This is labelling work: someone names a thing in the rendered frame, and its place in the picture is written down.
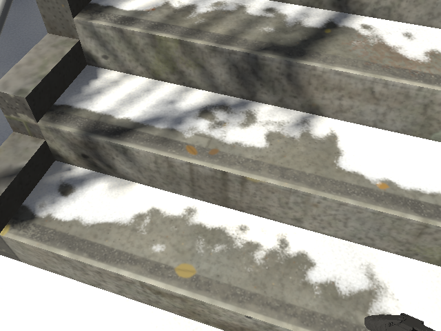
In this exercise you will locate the robot right hand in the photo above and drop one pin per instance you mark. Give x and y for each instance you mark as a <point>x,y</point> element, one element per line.
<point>402,322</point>

